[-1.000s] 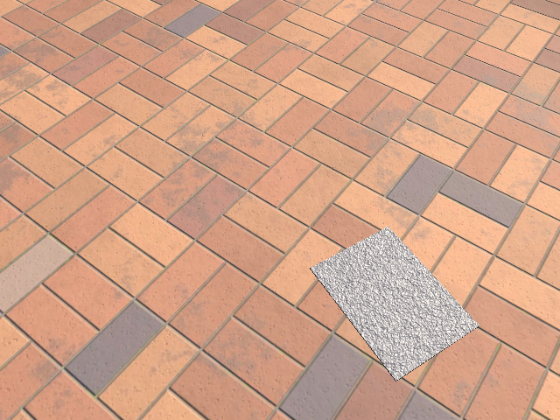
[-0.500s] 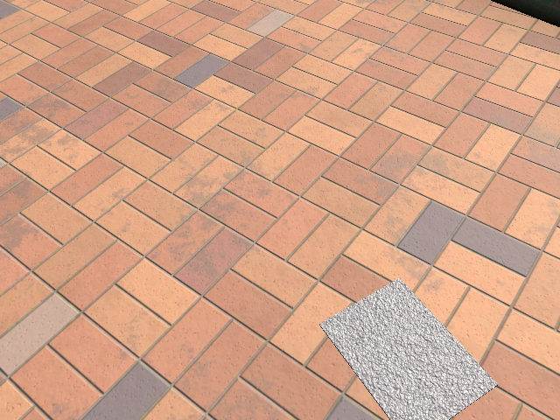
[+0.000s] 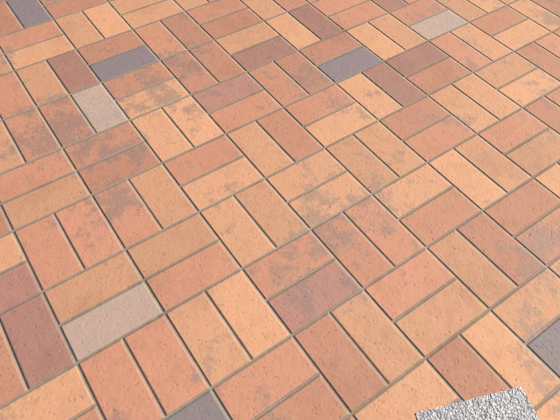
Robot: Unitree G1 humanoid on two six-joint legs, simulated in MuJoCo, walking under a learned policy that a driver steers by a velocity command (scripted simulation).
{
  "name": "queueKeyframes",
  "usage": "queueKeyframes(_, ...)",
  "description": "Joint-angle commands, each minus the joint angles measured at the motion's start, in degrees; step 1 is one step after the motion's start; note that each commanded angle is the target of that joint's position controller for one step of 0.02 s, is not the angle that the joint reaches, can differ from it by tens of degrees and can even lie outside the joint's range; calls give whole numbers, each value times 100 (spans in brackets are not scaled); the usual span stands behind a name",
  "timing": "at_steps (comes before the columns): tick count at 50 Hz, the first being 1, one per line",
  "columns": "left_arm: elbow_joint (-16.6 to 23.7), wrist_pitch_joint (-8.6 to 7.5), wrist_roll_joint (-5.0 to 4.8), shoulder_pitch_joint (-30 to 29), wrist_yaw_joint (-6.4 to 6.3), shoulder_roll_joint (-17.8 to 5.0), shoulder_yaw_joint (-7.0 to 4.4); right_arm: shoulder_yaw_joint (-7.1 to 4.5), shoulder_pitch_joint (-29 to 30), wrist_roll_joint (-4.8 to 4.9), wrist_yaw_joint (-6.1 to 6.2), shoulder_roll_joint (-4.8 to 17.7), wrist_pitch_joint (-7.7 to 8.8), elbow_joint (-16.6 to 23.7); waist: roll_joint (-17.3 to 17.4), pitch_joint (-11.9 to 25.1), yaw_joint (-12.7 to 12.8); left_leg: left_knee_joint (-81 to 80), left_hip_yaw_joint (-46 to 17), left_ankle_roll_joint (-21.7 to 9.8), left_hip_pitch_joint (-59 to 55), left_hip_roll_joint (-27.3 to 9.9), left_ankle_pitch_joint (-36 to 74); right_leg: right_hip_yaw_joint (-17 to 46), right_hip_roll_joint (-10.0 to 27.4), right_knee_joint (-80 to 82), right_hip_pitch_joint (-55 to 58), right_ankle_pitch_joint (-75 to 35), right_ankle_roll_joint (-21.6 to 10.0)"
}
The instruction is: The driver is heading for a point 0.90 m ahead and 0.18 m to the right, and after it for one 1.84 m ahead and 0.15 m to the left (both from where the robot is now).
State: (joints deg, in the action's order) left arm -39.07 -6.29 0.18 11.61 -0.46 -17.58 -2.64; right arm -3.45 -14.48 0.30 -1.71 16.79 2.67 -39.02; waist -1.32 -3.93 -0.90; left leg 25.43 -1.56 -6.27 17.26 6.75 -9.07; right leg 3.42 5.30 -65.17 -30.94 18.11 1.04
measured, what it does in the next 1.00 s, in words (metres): walks ahead, turning right: right foot, then left foot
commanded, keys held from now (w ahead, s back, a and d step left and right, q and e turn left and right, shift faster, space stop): w+q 0.06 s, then w+e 0.94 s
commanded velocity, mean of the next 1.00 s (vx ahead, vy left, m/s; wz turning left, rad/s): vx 0.50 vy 0.00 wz -0.25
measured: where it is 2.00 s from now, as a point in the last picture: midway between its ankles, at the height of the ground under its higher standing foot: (342, 279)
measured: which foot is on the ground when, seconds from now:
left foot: down 0.00-0.36, up 0.38-0.80, down 0.82-1.00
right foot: up 0.00-0.32, down 0.34-0.82, up 0.84-1.00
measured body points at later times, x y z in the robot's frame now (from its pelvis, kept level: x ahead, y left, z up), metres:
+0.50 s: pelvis +0.31 -0.06 +0.00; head +0.34 -0.07 +0.45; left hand +0.44 +0.20 -0.10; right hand +0.41 -0.34 -0.11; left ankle +0.25 +0.08 -0.65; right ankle +0.35 -0.13 -0.74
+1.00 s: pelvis +0.60 -0.05 +0.00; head +0.62 -0.05 +0.45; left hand +0.79 +0.19 -0.11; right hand +0.62 -0.35 -0.09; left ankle +0.65 +0.05 -0.74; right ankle +0.52 -0.16 -0.65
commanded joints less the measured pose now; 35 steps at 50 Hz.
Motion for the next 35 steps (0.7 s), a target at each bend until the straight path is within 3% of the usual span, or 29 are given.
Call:
queueKeyframes(1,304,62,108,278,-34,-548,-162,-224,229,14,101,831,152,397,329,467,218,-1383,-1719,-1116,-252,-1480,924,45,149,515,-395,-540,199)
queueKeyframes(3,447,70,120,-217,-36,-425,-106,-242,68,32,165,905,141,298,329,304,63,-1382,-1482,-984,-120,-1290,939,6,50,1337,-487,-1321,310)
queueKeyframes(6,444,-2,52,-720,71,-205,5,-179,-157,52,197,797,138,104,512,298,-245,-1347,-973,-670,-160,-1113,680,-184,-118,2730,-9,-2653,281)
queueKeyframes(9,547,-53,-70,-1197,175,-294,4,-170,-537,55,171,893,156,-121,532,152,-507,-1295,-1114,-660,-685,-1439,455,-197,-152,3230,-88,-2898,107)
queueKeyframes(11,650,-68,-85,-1420,239,-375,-11,-172,-724,36,167,930,125,-252,505,59,-579,-1103,-1222,-643,-1420,-1734,821,-190,-171,3435,-548,-2443,-102)
queueKeyframes(14,702,-60,-108,-1305,330,-439,-35,-200,-781,25,199,1009,42,-385,568,96,-430,-699,-1113,-483,-2191,-1967,2094,-284,-313,3580,-626,-1502,-429)
queueKeyframes(15,636,-49,-107,-992,332,-530,-82,-209,-669,18,214,1054,23,-371,636,311,-236,-353,-944,-398,-2249,-1895,3198,-421,-494,3601,-139,-1249,-557)
queueKeyframes(16,466,-40,-98,-351,313,-681,-179,-199,-537,-3,230,1062,-10,-344,601,763,139,398,-668,-289,-2179,-1703,4335,-615,-737,3715,793,-1354,-726)
queueKeyframes(17,287,-23,-78,512,283,-920,-283,-143,-433,-54,265,973,-24,-250,465,1398,572,1540,-398,-99,-1570,-1484,4323,-256,-491,3622,2216,-1750,-995)
queueKeyframes(18,259,-6,-15,1159,267,-1489,-422,-11,-922,-141,255,603,68,-55,-587,2259,507,3624,-81,327,419,-775,2165,1986,790,3567,4446,-1601,-1834)
queueKeyframes(19,118,36,-162,1392,287,-1219,-391,67,-1020,-129,210,448,180,-89,-1461,2546,523,4902,-277,614,1927,-81,-1969,4068,1433,4486,5385,-615,-2347)
queueKeyframes(20,170,77,-199,1201,258,-855,-273,-15,-521,27,130,896,302,52,-825,1915,660,5204,-705,541,2602,-470,-1857,3848,1329,4733,5081,213,-2053)
queueKeyframes(21,262,123,-118,891,227,-766,-248,-4,28,129,87,891,385,212,-322,1244,644,5037,-596,495,2730,-705,-1466,3154,1118,4826,4345,38,-1862)
queueKeyframes(22,294,152,-62,649,222,-720,-225,13,312,39,78,809,439,290,145,665,482,4542,-489,496,2689,-871,-1194,2641,879,4972,3534,-570,-1771)
queueKeyframes(23,337,145,-30,508,202,-634,-193,-22,311,-80,96,809,440,302,180,546,303,4072,-485,537,2398,-1039,-947,2314,694,5063,3084,-1145,-1711)
queueKeyframes(24,381,157,-15,413,187,-625,-181,-20,221,-129,102,745,421,309,23,507,163,3811,-444,618,2141,-1074,-851,2142,526,5168,2794,-1546,-1713)
queueKeyframes(27,328,167,-83,404,112,-711,-214,26,151,-153,145,571,318,292,-191,468,38,3048,-250,914,1924,-1059,-703,1666,336,5294,2231,-2266,-1780)
queueKeyframes(31,145,244,-141,675,-10,-910,-291,126,1066,-138,147,333,325,485,-259,332,330,1317,-144,1085,1362,-787,860,1153,-89,5228,1638,-2197,-1432)
queueKeyframes(35,-40,345,-202,1074,-57,-899,-310,85,1632,-27,77,423,398,615,-334,370,522,474,-280,1008,928,-556,1382,1568,13,4918,1871,-1670,-1239)
Velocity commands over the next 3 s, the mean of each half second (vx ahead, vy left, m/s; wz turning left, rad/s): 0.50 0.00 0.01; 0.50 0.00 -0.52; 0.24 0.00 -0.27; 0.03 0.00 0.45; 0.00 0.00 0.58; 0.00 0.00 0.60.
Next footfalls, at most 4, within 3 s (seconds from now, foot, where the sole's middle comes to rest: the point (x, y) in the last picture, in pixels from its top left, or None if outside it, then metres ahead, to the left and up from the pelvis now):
0.34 right None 0.39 -0.13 -0.77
0.82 left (267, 320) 0.69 0.04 -0.77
1.28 right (390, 274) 0.82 -0.30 -0.77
1.74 left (300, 260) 0.87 -0.05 -0.77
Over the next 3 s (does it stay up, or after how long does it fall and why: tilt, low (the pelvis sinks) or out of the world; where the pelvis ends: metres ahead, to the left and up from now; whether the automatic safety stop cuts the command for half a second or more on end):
stays up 0.81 -0.11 0.01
